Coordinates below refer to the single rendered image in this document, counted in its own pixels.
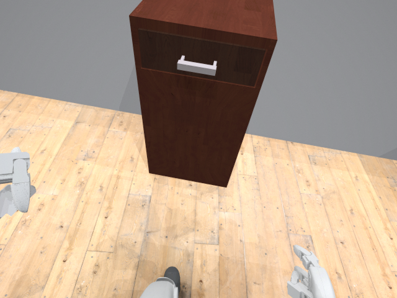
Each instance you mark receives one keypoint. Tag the handle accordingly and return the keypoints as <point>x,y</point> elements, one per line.
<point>196,67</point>

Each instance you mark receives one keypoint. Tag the robot left shin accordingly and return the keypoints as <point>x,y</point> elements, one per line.
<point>165,279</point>

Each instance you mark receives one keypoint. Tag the cabinet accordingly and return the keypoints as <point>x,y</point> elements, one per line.
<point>194,127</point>

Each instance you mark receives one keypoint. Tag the left robot foot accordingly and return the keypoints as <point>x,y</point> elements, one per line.
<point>173,274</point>

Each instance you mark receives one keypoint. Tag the left robot hand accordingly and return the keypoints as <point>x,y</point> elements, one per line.
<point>13,169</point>

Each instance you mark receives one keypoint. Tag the drawer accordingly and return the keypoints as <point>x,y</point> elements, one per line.
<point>238,64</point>

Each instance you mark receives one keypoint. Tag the right robot hand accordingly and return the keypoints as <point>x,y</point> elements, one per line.
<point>314,284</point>

